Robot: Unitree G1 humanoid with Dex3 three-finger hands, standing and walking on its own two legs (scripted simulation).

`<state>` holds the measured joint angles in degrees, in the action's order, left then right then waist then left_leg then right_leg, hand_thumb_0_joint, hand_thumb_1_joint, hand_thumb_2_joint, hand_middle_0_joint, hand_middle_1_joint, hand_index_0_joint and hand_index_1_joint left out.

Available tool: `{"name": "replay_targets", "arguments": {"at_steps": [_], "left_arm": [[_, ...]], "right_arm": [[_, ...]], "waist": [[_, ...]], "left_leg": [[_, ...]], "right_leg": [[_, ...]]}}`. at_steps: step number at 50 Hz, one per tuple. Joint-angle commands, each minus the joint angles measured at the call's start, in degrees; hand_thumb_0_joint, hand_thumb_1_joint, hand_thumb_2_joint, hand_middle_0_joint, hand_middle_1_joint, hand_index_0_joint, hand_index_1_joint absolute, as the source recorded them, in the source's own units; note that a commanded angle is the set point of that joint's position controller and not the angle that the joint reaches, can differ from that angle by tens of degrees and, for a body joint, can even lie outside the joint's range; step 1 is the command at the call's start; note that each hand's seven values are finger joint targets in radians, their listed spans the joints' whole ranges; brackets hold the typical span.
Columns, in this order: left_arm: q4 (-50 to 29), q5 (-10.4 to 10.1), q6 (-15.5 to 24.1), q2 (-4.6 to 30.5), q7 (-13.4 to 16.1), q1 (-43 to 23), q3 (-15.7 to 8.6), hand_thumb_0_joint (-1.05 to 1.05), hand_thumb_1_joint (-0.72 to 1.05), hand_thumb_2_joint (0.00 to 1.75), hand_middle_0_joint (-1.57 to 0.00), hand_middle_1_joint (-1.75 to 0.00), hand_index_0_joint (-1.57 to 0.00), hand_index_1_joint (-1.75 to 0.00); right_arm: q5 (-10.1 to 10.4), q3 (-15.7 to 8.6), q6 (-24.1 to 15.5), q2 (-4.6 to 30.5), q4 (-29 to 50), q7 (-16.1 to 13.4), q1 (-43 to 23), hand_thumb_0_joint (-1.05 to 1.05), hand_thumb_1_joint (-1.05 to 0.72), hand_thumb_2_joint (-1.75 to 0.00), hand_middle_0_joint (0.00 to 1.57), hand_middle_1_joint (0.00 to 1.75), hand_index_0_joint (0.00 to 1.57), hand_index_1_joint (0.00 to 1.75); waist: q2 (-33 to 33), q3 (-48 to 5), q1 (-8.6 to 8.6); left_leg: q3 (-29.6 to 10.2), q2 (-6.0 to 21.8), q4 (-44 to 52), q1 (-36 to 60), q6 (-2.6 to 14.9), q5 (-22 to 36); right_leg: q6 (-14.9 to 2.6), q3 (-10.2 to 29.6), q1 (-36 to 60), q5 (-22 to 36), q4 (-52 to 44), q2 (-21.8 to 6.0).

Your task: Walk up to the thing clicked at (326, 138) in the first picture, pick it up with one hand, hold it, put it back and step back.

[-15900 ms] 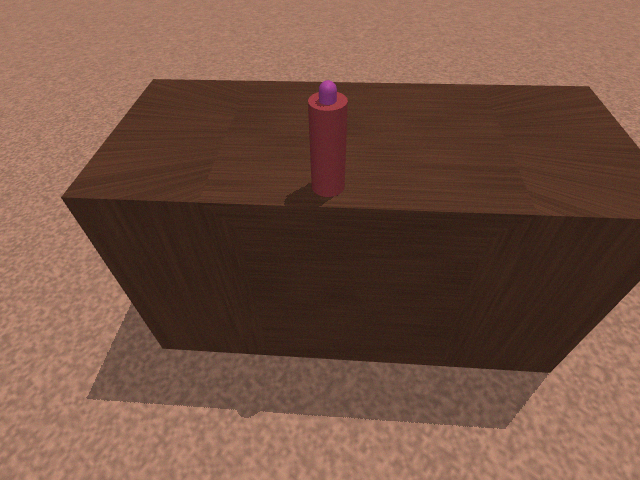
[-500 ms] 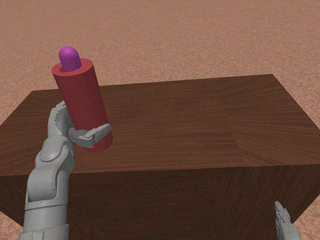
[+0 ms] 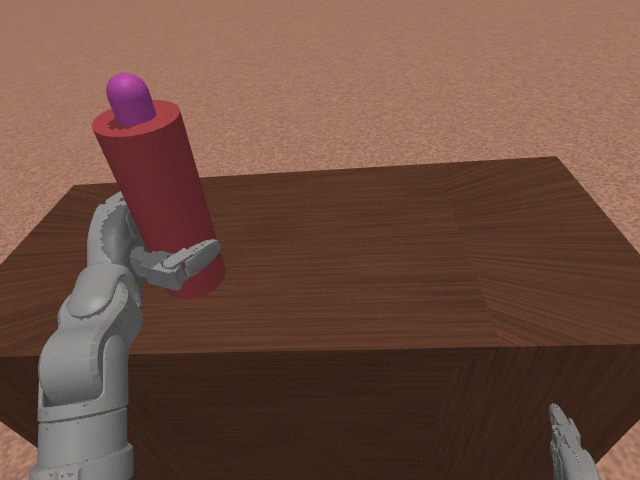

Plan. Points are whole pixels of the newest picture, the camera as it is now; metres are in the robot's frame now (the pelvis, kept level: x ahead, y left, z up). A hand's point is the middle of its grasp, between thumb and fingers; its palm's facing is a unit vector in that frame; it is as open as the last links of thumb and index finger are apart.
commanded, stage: hold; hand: left
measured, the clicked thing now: (165, 195) +0.33 +0.17 +0.27
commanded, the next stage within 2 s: none
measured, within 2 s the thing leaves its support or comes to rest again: neither
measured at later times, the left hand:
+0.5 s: hand (184, 238) +0.32 +0.16 +0.22, palm faces +0.12 -0.99 -0.02, open 10.3 cm
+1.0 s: hand (176, 248) +0.31 +0.16 +0.22, palm faces +0.11 -0.99 -0.03, open 10.3 cm
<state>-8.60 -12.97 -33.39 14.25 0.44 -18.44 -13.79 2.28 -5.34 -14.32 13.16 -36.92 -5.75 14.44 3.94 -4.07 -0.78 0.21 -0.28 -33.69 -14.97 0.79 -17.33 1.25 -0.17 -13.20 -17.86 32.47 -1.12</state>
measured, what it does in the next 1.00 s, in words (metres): stands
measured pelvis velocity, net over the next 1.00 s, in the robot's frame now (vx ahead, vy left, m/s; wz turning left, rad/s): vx -0.01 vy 0.00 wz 0.00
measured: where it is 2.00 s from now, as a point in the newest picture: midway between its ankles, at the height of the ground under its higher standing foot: outside the picture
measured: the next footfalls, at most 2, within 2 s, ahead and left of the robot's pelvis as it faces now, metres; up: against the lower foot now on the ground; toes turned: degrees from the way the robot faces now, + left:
none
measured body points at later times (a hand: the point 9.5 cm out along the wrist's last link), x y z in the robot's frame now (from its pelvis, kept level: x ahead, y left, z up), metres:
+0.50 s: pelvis +0.00 -0.01 +0.00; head -0.03 -0.03 +0.45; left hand +0.31 +0.21 +0.23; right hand +0.17 -0.26 -0.07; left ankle +0.01 +0.11 -0.73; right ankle +0.00 -0.13 -0.73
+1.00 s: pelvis -0.01 +0.00 +0.00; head -0.05 -0.03 +0.45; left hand +0.29 +0.22 +0.23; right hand +0.16 -0.26 -0.07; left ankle +0.01 +0.11 -0.73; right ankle +0.00 -0.13 -0.73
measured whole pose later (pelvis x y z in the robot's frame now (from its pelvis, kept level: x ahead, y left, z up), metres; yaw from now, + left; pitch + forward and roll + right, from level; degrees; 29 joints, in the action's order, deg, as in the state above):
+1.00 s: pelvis -0.01 +0.00 +0.00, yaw +0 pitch -2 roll +0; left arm -14.8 -13.9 -37.4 14.0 -0.4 -15.5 -13.7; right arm 2.5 -5.1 -15.4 13.1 -37.9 -5.3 14.3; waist 4.1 -3.6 -1.0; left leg -0.1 -0.3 -33.1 -14.6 0.6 -16.2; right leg 1.0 -0.5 -12.9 -17.0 32.2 -1.1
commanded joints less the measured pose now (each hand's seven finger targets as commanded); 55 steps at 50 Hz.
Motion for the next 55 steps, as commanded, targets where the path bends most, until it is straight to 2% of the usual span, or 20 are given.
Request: {"name": "replay_targets", "arguments": {"at_steps": [1, 8, 10, 12, 15, 16, 19, 20, 21, 29, 31, 32, 33, 39, 40, 45, 49, 50, 51, 55], "left_arm": [[-17.71, -0.95, 5.23, 10.53, 0.36, -28.84, -4.49, 0.0, 0.05, 1.23, -1.25, -1.4, -1.27, -1.41], [-19.27, -1.31, 3.1, 9.74, -0.71, -27.69, -3.7, 0.0, 0.05, 1.23, -1.25, -1.41, -1.28, -1.42], [-21.15, -1.51, 3.01, 10.78, -0.64, -27.72, -4.88, 0.0, 0.07, 1.24, -1.24, -1.4, -1.26, -1.41], [-19.85, -1.69, 2.06, 8.89, -0.58, -26.47, -3.61, 0.0, 0.08, 1.26, -1.25, -1.43, -1.27, -1.43], [-18.2, -2.05, 1.55, 9.12, -0.28, -24.77, -4.97, 0.0, 0.08, 1.26, -1.24, -1.42, -1.26, -1.42], [-22.87, -2.19, 2.04, 11.15, 0.06, -27.78, -6.19, 0.0, 0.1, 1.26, -1.25, -1.42, -1.27, -1.43], [-20.56, -1.63, 2.13, 9.48, 0.54, -25.79, -4.93, 0.0, 0.12, 1.27, -1.25, -1.43, -1.28, -1.44], [-25.88, -1.73, 3.01, 11.5, 0.93, -28.37, -6.23, 0.0, 0.11, 1.26, -1.26, -1.44, -1.28, -1.44], [-21.56, -1.84, 2.77, 11.19, 1.03, -25.44, -7.0, 0.0, 0.1, 1.26, -1.25, -1.43, -1.27, -1.43], [-22.77, -1.58, 2.91, 8.27, -0.24, -23.18, -3.06, 0.0, 0.14, 1.3, -1.29, -1.46, -1.31, -1.47], [-24.43, -1.36, 2.91, 9.54, -0.26, -24.73, -3.38, 0.0, 0.12, 1.28, -1.29, -1.46, -1.32, -1.46], [-24.55, -1.42, 3.2, 11.58, -0.16, -25.56, -5.61, 0.0, 0.14, 1.29, -1.29, -1.46, -1.31, -1.46], [-25.18, -1.4, 3.13, 12.16, -0.17, -25.66, -5.78, 0.0, 0.14, 1.29, -1.3, -1.47, -1.32, -1.47], [-18.96, -2.22, 2.65, 10.21, -0.74, -24.98, -5.39, 0.0, 0.13, 1.3, -1.28, -1.47, -1.3, -1.47], [-20.79, -2.37, 2.73, 9.23, -0.9, -25.25, -4.02, 0.0, 0.15, 1.3, -1.28, -1.46, -1.3, -1.46], [-21.65, -2.12, 2.39, 9.8, -0.73, -22.3, -5.02, 0.0, 0.19, 1.32, -1.29, -1.47, -1.31, -1.48], [-25.06, -1.83, 2.89, 11.89, 0.0, -26.65, -6.22, 0.0, 0.16, 1.32, -1.29, -1.48, -1.31, -1.48], [-21.34, -1.81, 2.67, 10.9, 0.1, -24.94, -6.2, 0.0, 0.15, 1.33, -1.28, -1.48, -1.3, -1.49], [-24.74, -2.06, 3.09, 11.41, 0.22, -25.92, -6.64, 0.0, 0.16, 1.33, -1.29, -1.48, -1.31, -1.49], [-19.65, -2.34, 2.51, 10.92, 0.03, -24.97, -6.43, 0.0, 0.14, 1.34, -1.28, -1.48, -1.31, -1.49]], "right_arm": [[0.1, -2.36, -4.12, 6.95, 9.47, -0.2, -6.81, 0.0, 0.52, -0.06, 0.05, 0.05, 0.05, 0.05], [0.4, -2.29, -4.04, 6.75, 10.01, 0.37, -7.25, 0.0, 0.52, -0.06, 0.05, 0.05, 0.05, 0.05], [0.41, -2.09, -3.82, 6.52, 10.71, 0.65, -6.63, 0.0, 0.52, -0.06, 0.05, 0.05, 0.05, 0.05], [0.4, -2.12, -3.8, 6.69, 10.49, 0.8, -6.83, 0.0, 0.53, -0.06, 0.05, 0.05, 0.05, 0.05], [0.59, -2.56, -3.47, 7.07, 10.1, 0.99, -7.74, 0.0, 0.52, -0.06, 0.05, 0.05, 0.05, 0.05], [0.65, -3.41, -3.48, 7.71, 10.32, 1.03, -7.46, 0.0, 0.53, -0.06, 0.05, 0.05, 0.05, 0.05], [0.52, -2.05, -3.29, 6.47, 11.0, 1.04, -6.75, 0.0, 0.53, -0.06, 0.05, 0.05, 0.05, 0.05], [0.63, -2.54, -3.41, 6.44, 10.09, 0.97, -7.28, 0.0, 0.53, -0.06, 0.05, 0.05, 0.05, 0.05], [0.51, -3.41, -3.46, 7.48, 10.26, 0.73, -7.27, 0.0, 0.52, -0.06, 0.05, 0.05, 0.05, 0.05], [0.47, -1.05, -3.57, 5.46, 9.89, 0.55, -8.24, 0.0, 0.53, -0.06, 0.05, 0.05, 0.05, 0.05], [0.33, -2.49, -3.89, 7.39, 10.18, 0.42, -9.38, 0.0, 0.52, -0.06, 0.05, 0.05, 0.05, 0.05], [0.29, -2.96, -3.93, 7.8, 9.87, 0.3, -8.66, 0.0, 0.52, -0.06, 0.05, 0.05, 0.05, 0.05], [0.34, -2.0, -3.99, 6.86, 8.91, 0.29, -8.52, 0.0, 0.53, -0.06, 0.05, 0.05, 0.05, 0.05], [0.09, -2.52, -4.6, 7.33, 7.3, -0.44, -8.09, 0.0, 0.53, -0.06, 0.05, 0.05, 0.05, 0.05], [0.25, -1.97, -4.85, 6.79, 8.7, -0.31, -8.2, 0.0, 0.53, -0.06, 0.05, 0.05, 0.05, 0.05], [0.45, -2.4, -4.92, 7.28, 8.65, -0.14, -7.55, 0.0, 0.53, -0.06, 0.05, 0.05, 0.05, 0.05], [0.47, -1.6, -4.85, 6.32, 9.06, 0.04, -8.96, 0.0, 0.53, -0.06, 0.05, 0.05, 0.05, 0.05], [0.28, -2.18, -4.87, 6.87, 8.82, -0.15, -8.14, 0.0, 0.52, -0.06, 0.05, 0.05, 0.05, 0.05], [0.32, -1.5, -4.95, 6.07, 8.5, -0.12, -8.44, 0.0, 0.53, -0.06, 0.05, 0.05, 0.05, 0.05], [0.16, -2.03, -5.23, 6.9, 6.91, -0.6, -9.11, 0.0, 0.53, -0.06, 0.05, 0.05, 0.05, 0.05]], "waist": [[-1.32, -12.21, 0.32], [-1.22, -13.82, -0.14], [-1.08, -14.52, -0.11], [-2.01, -12.37, 0.2], [-2.87, -11.92, -0.36], [-2.53, -12.34, -0.14], [-4.14, -11.95, 0.06], [-2.3, -12.31, -1.0], [-4.19, -11.74, -0.26], [-1.06, -11.5, -0.52], [-1.05, -12.35, -0.34], [-1.69, -13.01, -0.23], [-1.08, -11.05, -0.5], [-3.6, -9.91, 0.38], [-3.69, -10.08, 0.43], [-1.59, -11.57, -0.25], [-0.42, -11.09, -0.96], [-2.55, -10.41, -0.03], [-1.85, -10.43, -0.97], [-1.51, -10.18, -0.37]], "left_leg": [[-0.77, 0.3, 4.47, 8.31, -0.5, 15.63], [-0.86, 0.1, 4.05, 9.22, -0.41, 17.43], [-0.95, 0.22, 4.1, 9.63, -0.63, 18.3], [-0.94, 0.16, 4.34, 8.63, -0.45, 16.84], [-0.57, -0.21, 4.4, 7.69, -0.13, 15.64], [-0.54, -0.22, 4.67, 8.12, -0.07, 14.55], [-0.62, -0.23, 4.6, 8.02, 0.09, 14.38], [-0.35, -0.47, 4.61, 7.51, 0.01, 13.88], [-0.19, -0.53, 4.1, 7.6, 0.26, 14.15], [-0.16, -0.75, 3.97, 7.72, 0.04, 14.46], [-0.22, -0.78, 4.27, 7.76, 0.12, 13.46], [-0.27, -0.72, 4.26, 7.9, 0.18, 13.2], [-0.34, -0.67, 4.65, 7.29, 0.06, 11.72], [-0.5, -0.52, 5.33, 6.74, 0.25, 8.79], [-0.28, -0.63, 5.15, 6.98, 0.31, 8.89], [-0.74, -0.35, 5.29, 7.54, -0.14, 10.14], [-0.87, -0.21, 5.5, 7.33, -0.35, 10.59], [-0.96, 0.02, 5.55, 7.1, -0.24, 9.88], [-1.09, -0.07, 5.85, 6.55, -0.26, 9.27], [-0.38, -0.44, 5.31, 6.42, 0.06, 9.74]], "right_leg": [[-1.35, -3.01, -0.75, 14.06, -4.1, 1.71], [-1.35, -3.09, 0.39, 15.42, -4.27, 1.62], [-1.36, -3.2, 0.74, 15.79, -4.19, 1.72], [-1.27, -3.18, 0.2, 15.0, -4.57, 1.71], [-1.12, -2.91, 0.65, 14.67, -5.0, 1.46], [-1.13, -2.83, 0.27, 13.79, -5.06, 1.46], [-0.99, -2.9, 0.66, 13.64, -5.28, 1.4], [-1.14, -2.81, 0.55, 13.12, -5.1, 1.22], [-0.8, -2.63, 0.47, 13.51, -5.26, 1.16], [-1.12, -2.68, -0.16, 13.89, -4.93, 0.93], [-1.17, -2.51, 0.32, 13.29, -5.31, 0.9], [-1.06, -2.48, 0.46, 13.01, -5.47, 0.96], [-1.18, -2.61, -0.3, 11.35, -5.51, 1.09], [-1.02, -2.66, -1.54, 8.86, -6.04, 1.24], [-0.93, -2.63, -1.61, 8.98, -6.09, 1.18], [-1.29, -3.02, -0.76, 9.64, -5.46, 1.47], [-1.47, -2.99, -0.52, 9.83, -5.41, 1.51], [-1.31, -2.97, -0.87, 9.38, -5.43, 1.68], [-1.31, -3.0, -0.5, 8.82, -5.62, 1.56], [-1.18, -2.54, -0.82, 9.47, -5.8, 1.2]]}}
